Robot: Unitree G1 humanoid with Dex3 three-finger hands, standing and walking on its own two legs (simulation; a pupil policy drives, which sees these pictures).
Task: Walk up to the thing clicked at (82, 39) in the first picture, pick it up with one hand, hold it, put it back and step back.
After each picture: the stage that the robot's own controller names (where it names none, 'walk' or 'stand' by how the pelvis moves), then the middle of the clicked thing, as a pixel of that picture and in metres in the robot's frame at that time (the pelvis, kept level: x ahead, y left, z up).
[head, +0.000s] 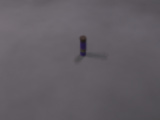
stand; (83, 46) +1.29 +0.03 -0.66
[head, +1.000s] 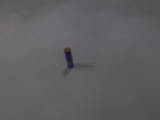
walk; (69, 58) +1.15 +0.27 -0.63
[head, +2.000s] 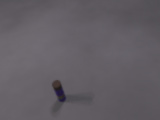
walk; (59, 91) +0.68 +0.31 -0.64
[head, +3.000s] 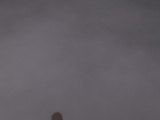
walk; out of the picture +0.45 +0.18 -0.63
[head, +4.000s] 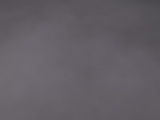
stand; out of the picture +0.38 +0.20 -0.65
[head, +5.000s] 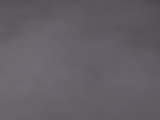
stand; out of the picture +0.37 +0.18 -0.65
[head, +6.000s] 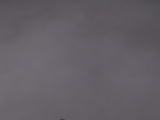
stand; out of the picture +0.40 +0.18 -0.66
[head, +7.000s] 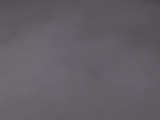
stand; out of the picture +0.40 +0.19 -0.66
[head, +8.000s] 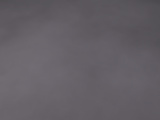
stand; out of the picture +0.38 +0.19 -0.66
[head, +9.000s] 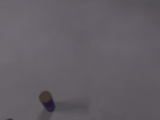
go down; (48, 102) +0.42 +0.20 -0.54
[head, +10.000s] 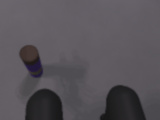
go down; (33, 63) +0.46 +0.22 -0.27
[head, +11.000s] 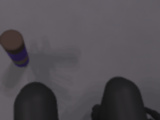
close in; (17, 51) +0.46 +0.23 -0.23
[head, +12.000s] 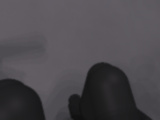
close in; out of the picture +0.45 +0.26 -0.16
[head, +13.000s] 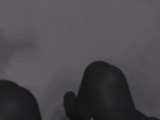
close; out of the picture +0.44 +0.27 -0.16
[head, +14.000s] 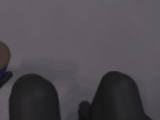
lift; out of the picture +0.35 +0.26 -0.13
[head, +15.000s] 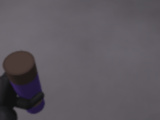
lift; (28, 87) +0.32 +0.18 +0.04
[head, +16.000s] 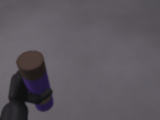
hold; (38, 85) +0.34 +0.16 +0.04
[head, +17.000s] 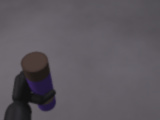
hold; (41, 85) +0.33 +0.16 +0.04
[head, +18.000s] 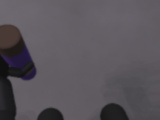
crouch; (19, 58) +0.42 +0.21 -0.04
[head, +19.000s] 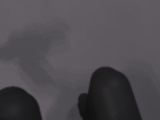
lower; out of the picture +0.48 +0.27 -0.13
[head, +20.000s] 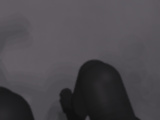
lower; out of the picture +0.47 +0.29 -0.17
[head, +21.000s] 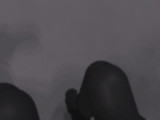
lower; out of the picture +0.44 +0.28 -0.17
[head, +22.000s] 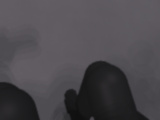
lower; out of the picture +0.44 +0.28 -0.17
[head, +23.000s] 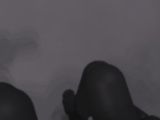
lower; out of the picture +0.44 +0.27 -0.17
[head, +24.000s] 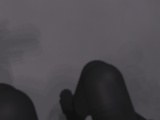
open; out of the picture +0.45 +0.25 -0.18
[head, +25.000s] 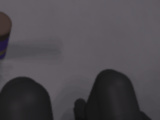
stand; out of the picture +0.46 +0.24 -0.19
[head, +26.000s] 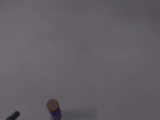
stand; (55, 110) +0.41 +0.17 -0.54
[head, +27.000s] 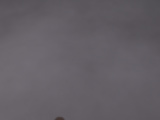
stand; out of the picture +0.40 +0.17 -0.60
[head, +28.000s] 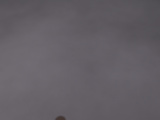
stand; out of the picture +0.41 +0.17 -0.60
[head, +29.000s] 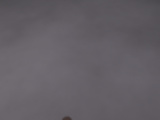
stand; out of the picture +0.43 +0.16 -0.65
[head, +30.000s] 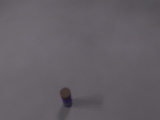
walk; (66, 98) +0.47 +0.13 -0.63
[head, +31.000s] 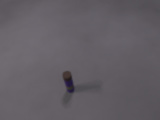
walk; (68, 82) +0.71 +0.20 -0.64
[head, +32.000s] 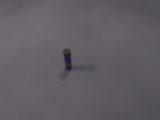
stand; (67, 60) +1.03 +0.18 -0.64
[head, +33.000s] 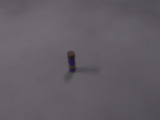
stand; (71, 62) +1.02 +0.15 -0.66
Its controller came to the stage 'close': yes
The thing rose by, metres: 0.67
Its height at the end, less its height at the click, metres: +0.00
